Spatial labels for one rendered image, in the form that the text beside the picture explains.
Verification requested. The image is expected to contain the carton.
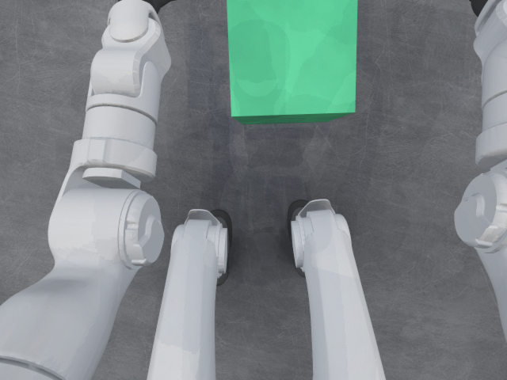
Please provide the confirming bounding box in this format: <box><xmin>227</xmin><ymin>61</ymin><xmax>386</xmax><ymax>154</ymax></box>
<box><xmin>227</xmin><ymin>0</ymin><xmax>357</xmax><ymax>124</ymax></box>

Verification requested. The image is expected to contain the robot right forearm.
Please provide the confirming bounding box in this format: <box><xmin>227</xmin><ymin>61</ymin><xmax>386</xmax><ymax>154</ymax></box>
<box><xmin>474</xmin><ymin>0</ymin><xmax>507</xmax><ymax>172</ymax></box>

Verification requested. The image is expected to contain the robot left forearm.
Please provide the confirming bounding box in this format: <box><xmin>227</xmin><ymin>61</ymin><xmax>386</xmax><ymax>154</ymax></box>
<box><xmin>48</xmin><ymin>0</ymin><xmax>171</xmax><ymax>255</ymax></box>

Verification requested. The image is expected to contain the right robot thigh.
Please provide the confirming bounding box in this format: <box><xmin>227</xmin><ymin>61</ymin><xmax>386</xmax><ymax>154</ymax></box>
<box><xmin>291</xmin><ymin>209</ymin><xmax>386</xmax><ymax>380</ymax></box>

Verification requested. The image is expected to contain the robot left upper arm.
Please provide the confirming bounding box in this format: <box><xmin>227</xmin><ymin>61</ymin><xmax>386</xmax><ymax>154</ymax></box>
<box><xmin>0</xmin><ymin>188</ymin><xmax>165</xmax><ymax>380</ymax></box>

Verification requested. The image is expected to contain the robot right upper arm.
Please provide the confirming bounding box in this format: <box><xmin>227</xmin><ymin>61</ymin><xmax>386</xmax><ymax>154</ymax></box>
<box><xmin>454</xmin><ymin>169</ymin><xmax>507</xmax><ymax>342</ymax></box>

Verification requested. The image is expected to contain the robot thigh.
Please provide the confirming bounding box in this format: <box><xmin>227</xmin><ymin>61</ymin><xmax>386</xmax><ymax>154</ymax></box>
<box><xmin>147</xmin><ymin>219</ymin><xmax>227</xmax><ymax>380</ymax></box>
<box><xmin>291</xmin><ymin>209</ymin><xmax>386</xmax><ymax>380</ymax></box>

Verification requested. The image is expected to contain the right robot hand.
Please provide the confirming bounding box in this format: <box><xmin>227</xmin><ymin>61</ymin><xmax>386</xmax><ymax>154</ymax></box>
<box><xmin>469</xmin><ymin>0</ymin><xmax>488</xmax><ymax>17</ymax></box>

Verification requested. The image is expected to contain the left robot thigh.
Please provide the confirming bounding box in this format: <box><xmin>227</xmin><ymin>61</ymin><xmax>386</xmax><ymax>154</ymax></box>
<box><xmin>147</xmin><ymin>219</ymin><xmax>227</xmax><ymax>380</ymax></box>

